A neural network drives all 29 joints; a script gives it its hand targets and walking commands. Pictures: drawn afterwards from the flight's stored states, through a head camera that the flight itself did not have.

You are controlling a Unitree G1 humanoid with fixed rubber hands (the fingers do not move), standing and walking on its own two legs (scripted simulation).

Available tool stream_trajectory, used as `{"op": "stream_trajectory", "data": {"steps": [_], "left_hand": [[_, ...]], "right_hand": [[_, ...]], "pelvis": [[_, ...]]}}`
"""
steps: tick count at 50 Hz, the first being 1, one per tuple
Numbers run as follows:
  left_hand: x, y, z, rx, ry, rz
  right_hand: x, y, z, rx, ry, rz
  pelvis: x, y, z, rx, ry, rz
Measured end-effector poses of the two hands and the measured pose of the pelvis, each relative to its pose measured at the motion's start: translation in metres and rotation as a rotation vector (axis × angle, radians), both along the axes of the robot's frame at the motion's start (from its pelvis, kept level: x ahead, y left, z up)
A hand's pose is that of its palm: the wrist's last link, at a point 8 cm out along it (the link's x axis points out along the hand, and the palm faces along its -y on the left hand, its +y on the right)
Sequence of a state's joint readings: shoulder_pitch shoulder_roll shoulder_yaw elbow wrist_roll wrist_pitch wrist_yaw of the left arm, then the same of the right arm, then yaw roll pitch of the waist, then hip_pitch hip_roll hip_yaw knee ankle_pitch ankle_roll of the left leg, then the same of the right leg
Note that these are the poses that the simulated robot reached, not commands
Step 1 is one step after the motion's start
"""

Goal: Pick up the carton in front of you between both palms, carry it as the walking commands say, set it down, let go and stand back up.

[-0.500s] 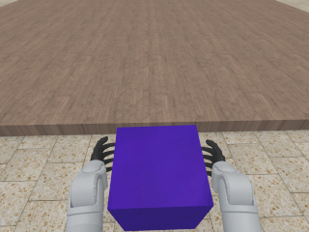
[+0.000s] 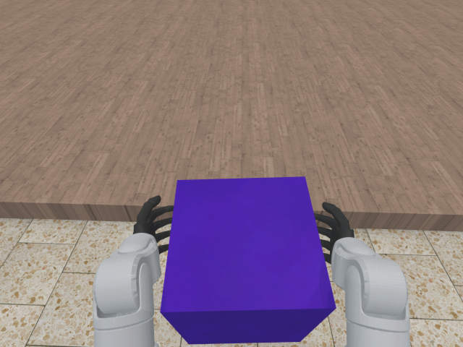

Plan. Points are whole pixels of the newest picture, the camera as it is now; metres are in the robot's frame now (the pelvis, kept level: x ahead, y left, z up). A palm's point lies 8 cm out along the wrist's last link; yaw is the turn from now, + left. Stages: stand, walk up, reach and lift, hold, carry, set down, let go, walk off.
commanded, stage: carry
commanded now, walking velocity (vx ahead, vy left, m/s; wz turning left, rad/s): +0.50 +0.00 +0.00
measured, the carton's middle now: (242, 266) +0.28 +0.01 +0.02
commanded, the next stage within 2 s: none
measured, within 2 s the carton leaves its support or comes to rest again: neither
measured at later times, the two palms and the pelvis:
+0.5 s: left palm (182, 109) +0.61 +0.15 +0.13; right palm (309, 116) +0.61 -0.15 +0.12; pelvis +0.34 +0.00 -0.01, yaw +1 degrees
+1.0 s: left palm (195, 47) +0.96 +0.16 +0.15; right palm (289, 49) +0.95 -0.14 +0.15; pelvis +0.57 +0.00 +0.00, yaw +0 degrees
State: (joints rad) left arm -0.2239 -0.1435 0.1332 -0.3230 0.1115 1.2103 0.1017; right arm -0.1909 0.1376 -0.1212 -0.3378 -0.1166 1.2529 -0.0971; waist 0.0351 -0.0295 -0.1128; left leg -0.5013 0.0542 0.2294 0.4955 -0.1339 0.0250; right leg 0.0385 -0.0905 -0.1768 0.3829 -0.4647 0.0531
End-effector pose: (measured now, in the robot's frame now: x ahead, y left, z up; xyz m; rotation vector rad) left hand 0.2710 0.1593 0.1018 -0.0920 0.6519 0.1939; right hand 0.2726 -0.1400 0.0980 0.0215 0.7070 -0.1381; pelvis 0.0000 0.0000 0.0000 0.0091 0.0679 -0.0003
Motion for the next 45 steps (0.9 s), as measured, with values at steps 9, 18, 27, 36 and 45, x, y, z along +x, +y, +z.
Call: {"op": "stream_trajectory", "data": {"steps": [9,18,27,36,45], "left_hand": [[0.118,0.004,-0.013,0.0,0.099,-0.101],[0.234,0.003,0.015,0.015,-0.005,-0.093],[0.374,-0.011,0.032,0.018,-0.132,0.012],[0.493,-0.006,0.06,0.044,-0.079,0.056],[0.636,-0.003,0.068,0.065,-0.059,-0.058]], "right_hand": [[0.088,0.005,-0.011,-0.018,0.1,-0.089],[0.211,0.004,0.018,-0.017,-0.005,-0.075],[0.376,-0.01,0.024,0.039,-0.133,-0.003],[0.512,-0.006,0.051,0.051,-0.084,0.05],[0.63,-0.003,0.067,-0.055,-0.067,0.017]], "pelvis": [[0.101,0.029,0.019,-0.021,0.02,-0.043],[0.222,0.023,0.025,-0.038,0.017,-0.019],[0.361,-0.008,-0.008,-0.035,-0.019,0.027],[0.446,-0.017,0.019,0.004,0.005,0.031],[0.537,0.002,0.002,-0.007,-0.011,0.007]]}}
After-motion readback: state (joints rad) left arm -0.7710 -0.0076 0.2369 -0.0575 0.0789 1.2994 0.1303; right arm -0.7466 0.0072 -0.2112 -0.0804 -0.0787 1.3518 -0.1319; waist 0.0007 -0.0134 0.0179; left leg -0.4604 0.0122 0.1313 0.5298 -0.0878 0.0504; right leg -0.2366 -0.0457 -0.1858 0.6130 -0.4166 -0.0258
